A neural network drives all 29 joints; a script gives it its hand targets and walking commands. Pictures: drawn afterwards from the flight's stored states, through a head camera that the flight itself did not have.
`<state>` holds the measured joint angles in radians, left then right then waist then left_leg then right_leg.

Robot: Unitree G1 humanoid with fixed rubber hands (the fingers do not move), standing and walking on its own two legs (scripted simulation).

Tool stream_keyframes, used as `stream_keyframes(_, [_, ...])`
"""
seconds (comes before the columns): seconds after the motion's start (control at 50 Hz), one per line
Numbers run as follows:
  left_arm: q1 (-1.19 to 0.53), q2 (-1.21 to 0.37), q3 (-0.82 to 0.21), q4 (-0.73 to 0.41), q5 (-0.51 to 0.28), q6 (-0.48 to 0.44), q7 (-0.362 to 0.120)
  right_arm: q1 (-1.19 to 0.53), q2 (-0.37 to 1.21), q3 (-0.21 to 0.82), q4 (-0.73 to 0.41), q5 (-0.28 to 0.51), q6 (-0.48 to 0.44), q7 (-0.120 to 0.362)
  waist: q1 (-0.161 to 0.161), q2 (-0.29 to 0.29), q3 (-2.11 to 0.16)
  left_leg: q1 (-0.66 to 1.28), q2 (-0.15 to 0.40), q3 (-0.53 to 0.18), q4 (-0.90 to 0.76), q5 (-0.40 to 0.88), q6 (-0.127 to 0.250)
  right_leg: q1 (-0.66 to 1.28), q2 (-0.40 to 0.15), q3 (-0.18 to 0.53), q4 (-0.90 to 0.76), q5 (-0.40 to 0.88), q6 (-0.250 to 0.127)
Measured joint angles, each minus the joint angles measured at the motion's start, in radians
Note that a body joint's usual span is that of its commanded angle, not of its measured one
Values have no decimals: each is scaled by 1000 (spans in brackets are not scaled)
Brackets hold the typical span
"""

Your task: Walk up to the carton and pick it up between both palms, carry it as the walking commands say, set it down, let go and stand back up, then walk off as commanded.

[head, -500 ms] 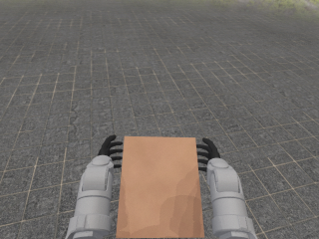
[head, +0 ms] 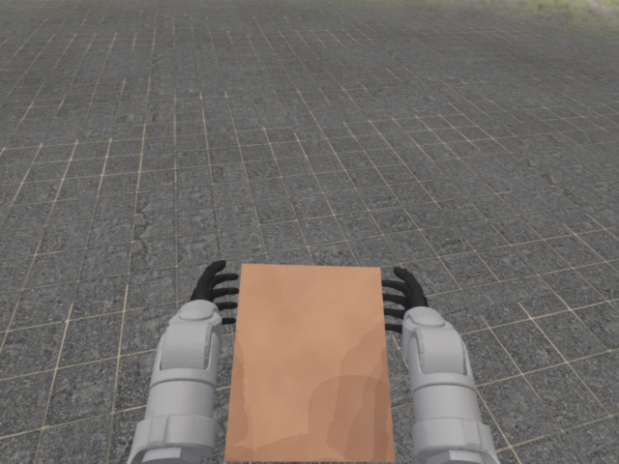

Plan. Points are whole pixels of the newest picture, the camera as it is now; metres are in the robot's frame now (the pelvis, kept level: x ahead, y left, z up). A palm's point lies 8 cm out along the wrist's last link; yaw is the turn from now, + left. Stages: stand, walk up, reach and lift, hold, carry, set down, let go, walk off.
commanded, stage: hold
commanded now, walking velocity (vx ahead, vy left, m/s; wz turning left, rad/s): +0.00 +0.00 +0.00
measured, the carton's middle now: (306, 362) +0.28 +0.00 -0.06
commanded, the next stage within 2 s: carry in 0.56 s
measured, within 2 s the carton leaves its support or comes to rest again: neither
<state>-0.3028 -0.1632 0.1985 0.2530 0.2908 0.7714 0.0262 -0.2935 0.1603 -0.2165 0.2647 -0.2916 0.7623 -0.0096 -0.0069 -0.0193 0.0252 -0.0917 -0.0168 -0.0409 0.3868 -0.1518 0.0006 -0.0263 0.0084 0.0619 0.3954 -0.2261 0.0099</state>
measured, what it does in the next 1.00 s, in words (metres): walks ahead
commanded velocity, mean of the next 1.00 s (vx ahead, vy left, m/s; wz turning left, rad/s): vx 0.24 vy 0.00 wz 0.00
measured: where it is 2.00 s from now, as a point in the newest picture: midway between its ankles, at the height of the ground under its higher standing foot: (288, 349)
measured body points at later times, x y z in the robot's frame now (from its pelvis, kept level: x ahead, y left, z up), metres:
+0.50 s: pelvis +0.00 +0.00 +0.00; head -0.05 +0.00 +0.45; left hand +0.31 +0.14 +0.05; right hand +0.30 -0.15 +0.05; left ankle +0.05 +0.12 -0.74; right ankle +0.01 -0.13 -0.74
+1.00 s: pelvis +0.10 +0.02 +0.01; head +0.10 +0.02 +0.46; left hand +0.40 +0.18 +0.09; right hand +0.41 -0.10 +0.08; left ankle +0.05 +0.11 -0.74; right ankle +0.12 -0.10 -0.70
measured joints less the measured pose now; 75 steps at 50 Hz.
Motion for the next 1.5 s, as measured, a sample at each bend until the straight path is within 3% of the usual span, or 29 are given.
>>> stream_keyframes(0.56, [3, 2, -4, -7, -2, -1, 1, 3, -1, 11, -10, 7, 2, -12, 6, 4, -9, -26, 4, -3, 11, -2, -5, -31, 2, -8, 22, -12, -5])
stream_keyframes(0.64, [16, 5, -16, -18, -15, 6, 23, 23, -6, 36, -34, 34, 18, -26, 10, 9, -85, -122, 6, -7, 84, -102, 1, -120, -2, -31, 89, -126, -11])
stream_keyframes(0.68, [18, 5, -38, -53, -39, 27, 40, 38, -10, 47, -80, 47, 39, -43, 10, 14, -109, -174, 14, -3, 140, -168, 6, -136, -4, -50, 72, -91, -14])
stream_keyframes(0.74, [15, 4, -74, -86, -61, 64, 65, 57, -15, 52, -142, 67, 81, -70, 6, 10, -140, -238, 44, 74, 238, -222, 5, -136, -19, -85, 39, -31, -14])
stream_keyframes(0.78, [25, 7, -90, -123, -78, 100, 79, 64, -16, 65, -178, 87, 120, -93, 3, 6, -160, -225, 51, 120, 178, -208, 4, -134, -33, -98, 32, -57, -9])
stream_keyframes(0.82, [30, 9, -95, -185, -95, 149, 95, 60, -15, 82, -220, 107, 163, -120, 6, -5, -169, -198, 38, 150, 99, -114, 13, -151, -55, -95, 73, -99, -1])
stream_keyframes(0.88, [46, 13, -85, -273, -121, 213, 147, 46, -11, 122, -264, 123, 224, -126, 15, 1, -182, -192, 33, 179, 81, -84, 38, -266, -68, -112, 293, -214, -2])
stream_keyframes(0.92, [53, 15, -87, -328, -151, 265, 201, 52, -12, 152, -315, 142, 280, -139, 15, 20, -186, -169, 41, 184, 33, -93, 41, -358, -60, -132, 415, -212, 0])
stream_keyframes(0.96, [44, 12, -90, -371, -175, 315, 217, 60, -14, 164, -366, 154, 329, -168, 14, 31, -183, -136, 49, 180, -31, -78, 34, -429, -58, -156, 438, -171, 8])
stream_keyframes(1.06, [-1, 0, -101, -424, -182, 388, 233, 38, -9, 154, -461, 182, 427, -245, -2, 37, -152, -39, 62, 167, -136, -78, 15, -514, -61, -196, 280, -18, 25])
stream_keyframes(1.14, [-30, -9, -87, -450, -167, 425, 224, -5, 2, 131, -491, 184, 480, -257, -16, 36, -135, 24, 72, 162, -103, -160, -15, -483, -53, -247, 121, 84, 14])
stream_keyframes(1.18, [-55, -17, -75, -446, -157, 440, 218, -25, 7, 116, -500, 179, 502, -261, -21, 29, -137, 19, 79, 151, 12, -254, -32, -420, -48, -276, 47, 97, -10])
stream_keyframes(1.24, [-83, -28, -74, -388, -135, 424, 204, -41, 11, 76, -480, 177, 501, -267, -13, 52, -124, -159, 102, 109, 432, -314, -9, -416, -38, -310, 131, 46, -91])
stream_keyframes(1.3, [-77, -26, -74, -359, -141, 438, 217, -34, 9, 78, -455, 184, 514, -278, -8, 42, -99, -329, 96, 106, 645, -241, 4, -332, -39, -328, 66, 18, -89])
stream_keyframes(1.38, [-66, -21, -70, -385, -169, 438, 246, -48, 14, 82, -448, 178, 506, -270, 18, 32, -65, -466, 111, 138, 571, -140, -10, -210, -32, -326, -61, 20, -85])
stream_keyframes(1.5, [-71, -23, -73, -450, -181, 430, 254, -56, 17, 87, -496, 137, 484, -219, 35, 32, -39, -511, 111, 193, 273, 30, -3, -37, -29, -307, -166, -32, -51])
